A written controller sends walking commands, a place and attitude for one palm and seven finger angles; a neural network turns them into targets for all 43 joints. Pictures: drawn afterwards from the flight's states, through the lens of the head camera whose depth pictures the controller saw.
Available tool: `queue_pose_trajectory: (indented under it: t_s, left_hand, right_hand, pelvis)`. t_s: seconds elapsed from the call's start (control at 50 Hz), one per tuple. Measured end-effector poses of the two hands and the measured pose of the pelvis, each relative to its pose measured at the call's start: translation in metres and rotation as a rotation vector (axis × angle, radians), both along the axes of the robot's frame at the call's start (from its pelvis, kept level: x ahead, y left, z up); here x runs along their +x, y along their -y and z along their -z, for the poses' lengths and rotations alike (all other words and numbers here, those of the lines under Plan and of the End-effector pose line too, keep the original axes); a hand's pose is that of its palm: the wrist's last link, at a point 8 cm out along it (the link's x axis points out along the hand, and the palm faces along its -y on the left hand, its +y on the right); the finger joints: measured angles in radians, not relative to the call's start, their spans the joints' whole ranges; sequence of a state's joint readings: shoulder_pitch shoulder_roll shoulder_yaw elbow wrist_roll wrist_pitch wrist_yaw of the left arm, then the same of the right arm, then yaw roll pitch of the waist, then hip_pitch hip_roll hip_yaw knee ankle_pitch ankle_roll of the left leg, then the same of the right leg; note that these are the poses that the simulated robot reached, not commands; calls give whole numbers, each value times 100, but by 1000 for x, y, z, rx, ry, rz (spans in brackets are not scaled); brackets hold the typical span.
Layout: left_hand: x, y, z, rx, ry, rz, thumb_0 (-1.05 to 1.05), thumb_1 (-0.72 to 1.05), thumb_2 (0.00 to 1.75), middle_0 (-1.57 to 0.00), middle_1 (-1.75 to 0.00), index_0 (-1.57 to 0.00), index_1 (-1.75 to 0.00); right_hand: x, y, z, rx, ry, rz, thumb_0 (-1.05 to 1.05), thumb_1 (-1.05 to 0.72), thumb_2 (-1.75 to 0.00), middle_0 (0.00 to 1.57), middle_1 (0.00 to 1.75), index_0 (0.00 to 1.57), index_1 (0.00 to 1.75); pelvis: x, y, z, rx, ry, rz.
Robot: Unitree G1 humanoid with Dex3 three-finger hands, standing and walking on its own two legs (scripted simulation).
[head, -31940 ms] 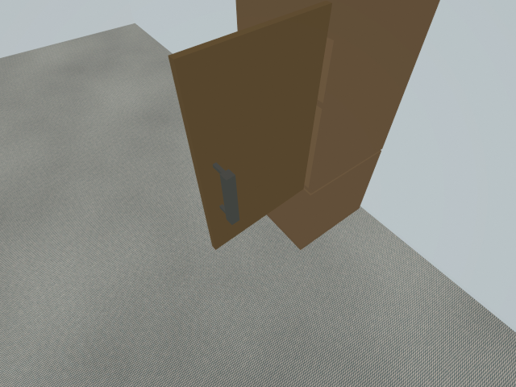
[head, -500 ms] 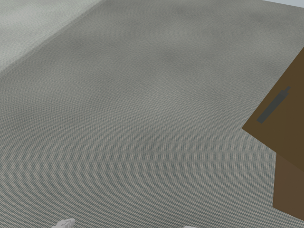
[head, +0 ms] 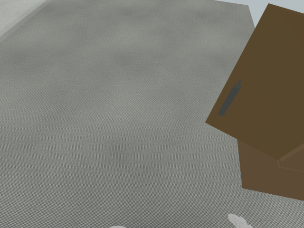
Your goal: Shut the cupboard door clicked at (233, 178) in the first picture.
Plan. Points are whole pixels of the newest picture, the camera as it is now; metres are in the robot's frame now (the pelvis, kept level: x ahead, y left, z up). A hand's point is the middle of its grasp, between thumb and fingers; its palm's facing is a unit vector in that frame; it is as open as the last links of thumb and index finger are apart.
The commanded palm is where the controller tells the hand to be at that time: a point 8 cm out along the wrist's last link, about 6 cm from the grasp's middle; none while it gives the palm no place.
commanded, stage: turn to face it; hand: left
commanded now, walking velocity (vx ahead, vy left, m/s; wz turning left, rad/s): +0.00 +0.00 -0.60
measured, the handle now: (230, 98) +0.62 -0.27 -0.08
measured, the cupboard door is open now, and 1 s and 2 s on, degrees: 68 68 68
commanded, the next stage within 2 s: take the last steps up to it in 0.74 s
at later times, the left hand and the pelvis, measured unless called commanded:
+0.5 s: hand (117, 205) +0.19 +0.11 -0.13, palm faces -0.30 -0.90 -0.30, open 7.4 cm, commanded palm none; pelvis +0.01 -0.04 +0.00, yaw -17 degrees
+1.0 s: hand (112, 219) +0.16 +0.13 -0.17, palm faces -0.37 -0.91 -0.18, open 7.4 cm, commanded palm none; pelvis +0.06 -0.04 +0.01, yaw -26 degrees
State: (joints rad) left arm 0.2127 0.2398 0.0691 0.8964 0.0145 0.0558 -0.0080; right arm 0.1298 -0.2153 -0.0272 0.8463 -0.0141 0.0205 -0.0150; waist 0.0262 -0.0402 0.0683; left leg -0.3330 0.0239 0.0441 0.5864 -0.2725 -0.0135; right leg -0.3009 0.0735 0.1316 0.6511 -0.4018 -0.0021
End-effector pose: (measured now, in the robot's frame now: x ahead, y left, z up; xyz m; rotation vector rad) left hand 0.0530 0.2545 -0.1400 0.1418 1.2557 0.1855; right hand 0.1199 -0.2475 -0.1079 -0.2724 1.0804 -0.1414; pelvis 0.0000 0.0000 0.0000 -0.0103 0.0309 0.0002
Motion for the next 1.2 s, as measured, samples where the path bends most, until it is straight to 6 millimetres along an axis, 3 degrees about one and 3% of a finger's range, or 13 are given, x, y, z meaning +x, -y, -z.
queue_pose_trajectory:
  t_s: [0.12,0.22,0.3,0.4,0.46,0.56,0.7,0.8,0.94,1.0,1.08,1.2]
  left_hand:
    - [34,-15,-10,5,-1,95,1,91,90,-20,-30,-20,-30]
    - [67,-11,-21,21,15,176,1,91,90,-20,-29,-19,-30]
    - [98,10,-26,35,41,258,1,91,90,-20,-29,-19,-30]
    - [136,56,-30,60,113,368,1,91,90,-20,-29,-19,-30]
    - [145,82,-34,73,151,413,1,91,90,-20,-29,-19,-30]
    - [138,108,-43,69,124,432,0,91,90,-20,-30,-20,-30]
    - [123,124,-35,25,68,432,0,91,90,-21,-30,-20,-30]
    - [112,118,-23,1,22,413,0,91,90,-21,-30,-20,-30]
    - [111,88,4,-15,-65,395,1,91,90,-21,-30,-20,-30]
    - [120,81,4,-16,-97,431,1,91,90,-20,-30,-20,-30]
    - [142,82,-6,-20,-94,476,1,91,90,-20,-30,-20,-30]
    - [184,108,-15,-11,-61,547,1,91,90,-20,-29,-19,-30]
  right_hand:
    - [-33,-7,-10,-11,-40,64,1,-91,-90,20,30,20,30]
    - [-71,0,-7,5,-96,166,1,-91,-90,20,30,20,30]
    - [-107,12,4,30,-146,258,1,-91,-90,20,30,20,30]
    - [-151,36,31,76,-207,364,1,-91,-90,20,30,20,30]
    - [-167,51,44,91,-247,415,1,-91,-90,20,30,20,30]
    - [-163,63,35,106,-228,452,1,-91,-90,20,30,20,30]
    - [-138,66,22,115,-160,461,1,-91,-90,20,30,20,30]
    - [-116,63,16,98,-127,460,1,-91,-90,20,30,20,30]
    - [-87,50,9,42,-54,457,1,-91,-90,20,30,20,30]
    - [-93,40,1,32,-59,468,1,-91,-90,20,30,20,30]
    - [-116,31,-7,32,-110,515,1,-91,-90,20,30,20,30]
    - [-162,23,-8,63,-224,621,1,-91,-90,20,30,20,30]
  pelvis:
    - [4,-8,-11,-21,8,88]
    - [7,-6,-15,-29,7,158]
    - [9,4,-13,-23,12,210]
    - [12,29,1,11,17,266]
    - [12,40,5,11,18,291]
    - [15,52,-9,32,15,329]
    - [21,62,-14,28,13,362]
    - [30,59,-13,13,15,388]
    - [50,43,-2,-12,15,424]
    - [56,41,-7,-16,21,458]
    - [64,44,-16,-31,17,479]
    - [77,60,-22,-32,13,524]
